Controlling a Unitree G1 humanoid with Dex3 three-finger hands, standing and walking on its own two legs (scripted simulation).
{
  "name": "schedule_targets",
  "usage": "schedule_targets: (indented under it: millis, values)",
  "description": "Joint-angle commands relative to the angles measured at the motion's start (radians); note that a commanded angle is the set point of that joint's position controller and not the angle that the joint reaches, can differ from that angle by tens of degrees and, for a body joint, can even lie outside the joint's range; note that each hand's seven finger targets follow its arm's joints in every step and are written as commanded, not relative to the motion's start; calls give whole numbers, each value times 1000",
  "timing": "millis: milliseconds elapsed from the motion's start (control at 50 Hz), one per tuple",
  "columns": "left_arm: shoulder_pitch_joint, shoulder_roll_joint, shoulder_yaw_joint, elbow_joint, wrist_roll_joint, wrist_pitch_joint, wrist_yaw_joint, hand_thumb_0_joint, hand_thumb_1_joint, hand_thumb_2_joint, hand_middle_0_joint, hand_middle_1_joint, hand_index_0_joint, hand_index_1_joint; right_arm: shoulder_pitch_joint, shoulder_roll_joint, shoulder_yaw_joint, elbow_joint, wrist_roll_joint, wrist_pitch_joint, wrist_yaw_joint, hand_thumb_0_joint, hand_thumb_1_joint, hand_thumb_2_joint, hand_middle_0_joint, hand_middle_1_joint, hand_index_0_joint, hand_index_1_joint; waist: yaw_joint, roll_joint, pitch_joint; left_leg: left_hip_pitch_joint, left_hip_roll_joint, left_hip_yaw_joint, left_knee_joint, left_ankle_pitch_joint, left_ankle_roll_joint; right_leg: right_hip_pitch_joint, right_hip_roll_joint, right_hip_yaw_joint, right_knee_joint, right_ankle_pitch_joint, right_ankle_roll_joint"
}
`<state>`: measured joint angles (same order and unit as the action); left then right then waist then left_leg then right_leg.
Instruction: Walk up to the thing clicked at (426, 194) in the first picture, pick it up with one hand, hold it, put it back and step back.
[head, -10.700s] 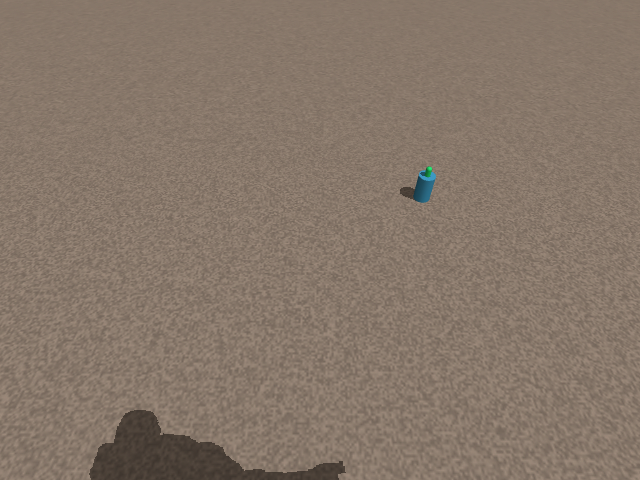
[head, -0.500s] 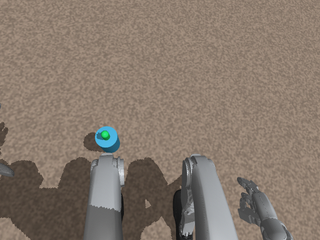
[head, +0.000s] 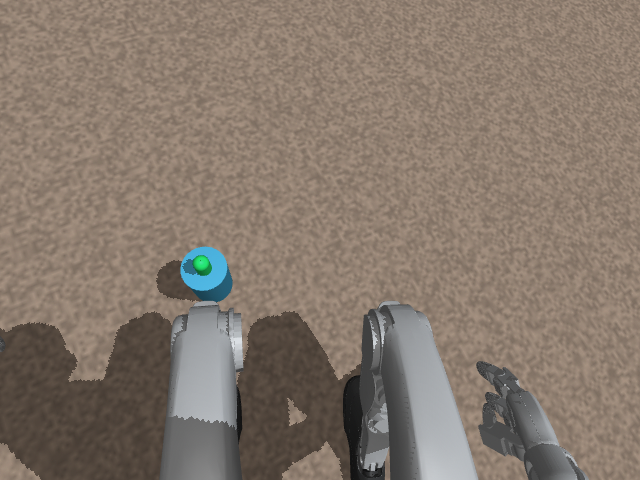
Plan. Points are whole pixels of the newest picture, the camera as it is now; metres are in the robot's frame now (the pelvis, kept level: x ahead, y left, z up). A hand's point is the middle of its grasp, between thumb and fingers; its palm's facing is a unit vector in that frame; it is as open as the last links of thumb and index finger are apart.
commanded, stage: go down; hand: left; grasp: from the side
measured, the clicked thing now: (207, 273) +0.41 +0.18 -0.31
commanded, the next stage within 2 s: approach in 0.10 s
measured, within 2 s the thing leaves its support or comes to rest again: neither
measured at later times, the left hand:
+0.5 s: hand (35, 268) +0.35 +0.35 -0.09, palm faces +0.00 -1.00 -0.04, open 17.5 cm
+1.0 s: hand (170, 282) +0.38 +0.24 -0.28, palm faces -0.19 -0.98 +0.02, open 17.1 cm
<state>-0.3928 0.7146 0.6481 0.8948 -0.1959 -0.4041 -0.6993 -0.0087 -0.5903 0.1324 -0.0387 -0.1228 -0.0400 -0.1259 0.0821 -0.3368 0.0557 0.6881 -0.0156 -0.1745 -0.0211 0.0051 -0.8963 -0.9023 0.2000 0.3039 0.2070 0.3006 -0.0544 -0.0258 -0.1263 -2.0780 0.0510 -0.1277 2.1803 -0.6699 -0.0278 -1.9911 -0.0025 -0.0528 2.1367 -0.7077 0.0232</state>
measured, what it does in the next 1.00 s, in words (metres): lowers itself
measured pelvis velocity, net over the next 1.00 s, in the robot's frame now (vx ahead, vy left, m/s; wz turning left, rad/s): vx -0.01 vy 0.01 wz -0.14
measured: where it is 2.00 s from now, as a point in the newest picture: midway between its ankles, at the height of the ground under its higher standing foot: (294, 456)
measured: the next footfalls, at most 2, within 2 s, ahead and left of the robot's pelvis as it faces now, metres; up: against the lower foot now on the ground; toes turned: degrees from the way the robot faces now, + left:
none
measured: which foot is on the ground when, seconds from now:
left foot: down 0.00-1.00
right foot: down 0.00-1.00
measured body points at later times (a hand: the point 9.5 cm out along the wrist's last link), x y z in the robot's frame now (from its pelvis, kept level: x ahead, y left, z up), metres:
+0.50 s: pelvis +0.00 +0.00 -0.04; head +0.20 +0.07 +0.35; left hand +0.35 +0.40 -0.08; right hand +0.18 -0.27 -0.14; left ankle +0.09 +0.14 -0.37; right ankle +0.09 -0.13 -0.37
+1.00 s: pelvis -0.01 +0.01 -0.12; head +0.23 +0.14 +0.24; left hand +0.39 +0.29 -0.28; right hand +0.17 -0.26 -0.16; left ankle +0.09 +0.14 -0.37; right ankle +0.09 -0.13 -0.37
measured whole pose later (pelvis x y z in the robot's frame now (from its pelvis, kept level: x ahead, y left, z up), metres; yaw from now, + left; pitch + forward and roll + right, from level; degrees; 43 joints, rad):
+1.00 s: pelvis -0.01 +0.01 -0.12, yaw -8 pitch +16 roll -13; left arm -0.51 0.77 0.51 1.36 -0.20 -0.98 -0.60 -0.01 -0.49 0.10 -0.06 -0.15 -0.06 -0.15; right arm -0.18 -0.37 0.38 0.65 -0.26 -0.14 0.08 0.00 -0.89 -0.89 0.20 0.31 0.21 0.30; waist -0.21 -0.23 0.21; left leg -2.23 0.03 -0.33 2.63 -0.71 -0.05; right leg -2.09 0.07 -0.17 2.46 -0.69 0.06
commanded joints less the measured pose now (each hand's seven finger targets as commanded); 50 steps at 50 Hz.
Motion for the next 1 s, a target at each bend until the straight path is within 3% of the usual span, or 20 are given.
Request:
schedule_targets:
  millis: [0,20,80,160,180,220,260,360,420,480,520,560,580,660,680,700,760,840,860,980]
  values:
    - [-151,367,102,-175,-42,-69,-6,0,-608,125,-38,-119,-39,-115,93,-211,-78,-66,0,-32,-11,0,-894,-902,199,299,199,299,35,206,-582,472,-17,59,-270,106,49,237,23,-39,-216,139,-64]
    - [-139,383,114,-169,-44,-68,-5,0,-611,118,-39,-111,-38,-109,87,-213,-79,-72,1,-33,-13,0,-897,-903,199,299,199,299,47,200,-582,465,-19,65,-264,107,51,236,25,-35,-220,136,-65]
    - [-136,352,94,-148,-44,-71,-15,0,-605,125,-36,-115,-36,-111,85,-218,-81,-65,-1,-32,-12,0,-895,-903,199,299,199,299,39,215,-564,466,-18,61,-266,90,50,207,25,-38,-209,125,-67]
    - [-147,378,104,-163,-45,-74,-17,0,-611,120,-41,-113,-41,-110,83,-217,-77,-67,-1,-31,-9,0,-894,-902,199,299,199,299,41,215,-577,458,-19,60,-261,89,50,216,24,-41,-202,121,-66]
    - [-153,373,111,-166,-48,-75,-21,0,-611,177,-67,-171,-44,-190,89,-219,-76,-66,-1,-32,-9,0,-916,-907,200,300,200,300,37,222,-589,475,-18,56,-256,114,47,210,24,-44,-188,142,-67]
    - [-155,376,117,-142,-56,-82,-29,0,-590,95,-52,-117,-39,-126,85,-222,-73,-59,-2,-31,-9,0,-879,-897,199,300,199,300,33,220,-560,451,-19,59,-243,112,48,195,24,-44,-181,139,-67]
    - [-166,320,94,-83,-72,-95,-44,0,-594,98,-54,-124,-41,-132,79,-216,-64,-51,-7,-36,-6,0,-879,-897,199,300,199,300,0,178,-518,401,-20,58,-208,120,52,184,26,-48,-168,148,-64]
    - [-206,267,58,25,-112,-186,-92,0,-587,94,-55,-129,-45,-134,52,-223,-42,-48,-25,-55,6,0,-876,-895,199,300,199,300,-37,105,-455,289,-21,62,-125,72,60,169,38,-58,-142,110,-59]
    - [-221,255,48,71,-138,-255,-119,0,-552,88,-56,-124,-46,-128,21,-237,-25,-53,-38,-66,14,0,-875,-894,199,300,199,300,-43,98,-447,274,-19,58,-85,47,56,151,46,-71,-117,86,-59]
    - [-232,292,53,105,-154,-321,-134,0,-513,97,-54,-123,-43,-126,-4,-264,-3,-57,-55,-69,23,0,-870,-892,199,300,199,300,-47,122,-436,255,-17,50,-44,34,52,133,55,-90,-71,79,-60]
    - [-251,354,76,69,-153,-370,-139,0,-514,85,-59,-115,-47,-118,-35,-269,26,-71,-67,-71,29,0,-874,-893,200,300,199,300,-37,171,-468,294,-9,45,-18,80,42,145,59,-96,-32,116,-62]
    - [-266,349,62,93,-156,-406,-147,0,-479,99,-63,-126,-49,-130,-66,-286,48,-81,-85,-67,34,0,-874,-893,200,300,200,300,-59,210,-458,303,-3,32,3,84,36,130,62,-110,1,126,-62]
    - [-252,367,77,112,-156,-421,-147,0,-487,95,-63,-122,-47,-128,-70,-292,59,-80,-93,-64,36,0,-875,-894,200,300,199,300,-58,220,-455,312,0,27,9,90,32,131,65,-119,15,130,-62]
    - [-256,411,71,150,-134,-476,-133,0,-467,110,-69,-136,-51,-141,-123,-316,100,-85,-131,-41,40,0,-879,-895,200,300,200,300,-77,271,-434,317,9,11,44,81,27,136,75,-144,49,139,-58]
    - [-229,396,56,192,-123,-484,-130,0,-447,109,-69,-141,-54,-142,-130,-322,104,-74,-143,-35,41,0,-875,-893,200,300,200,300,-83,301,-422,324,12,9,51,84,25,127,76,-149,59,148,-57]
    - [-248,386,36,199,-112,-494,-123,0,-457,122,-68,-151,-53,-154,-137,-327,119,-79,-154,-28,43,0,-876,-894,200,300,200,300,-103,313,-417,333,14,1,63,103,20,132,76,-158,72,168,-57]
    - [-243,374,8,235,-78,-529,-82,0,-452,119,-65,-160,-56,-157,-167,-342,140,-75,-182,-9,47,0,-879,-894,200,300,200,300,-121,342,-391,361,22,-21,81,128,8,113,77,-178,100,191,-57]
    - [-264,276,-87,306,-49,-583,-2,0,-470,137,-61,-194,-59,-185,-196,-352,177,-76,-216,11,65,0,-888,-895,200,300,200,300,-178,303,-337,329,20,-50,128,132,3,120,79,-209,114,214,-51]
    - [-262,262,-97,324,-43,-597,25,0,-550,73,-61,-156,-67,-141,-200,-352,186,-76,-225,15,71,0,-891,-894,200,300,200,300,-182,288,-325,321,20,-55,139,136,1,128,81,-215,115,221,-49]
    - [-263,252,-113,348,-13,-705,191,0,-504,59,-63,-151,-76,-127,-246,-375,234,-91,-268,43,103,0,-890,-891,200,300,200,300,-182,280,-271,293,16,-79,170,127,-5,166,88,-248,129,228,-42]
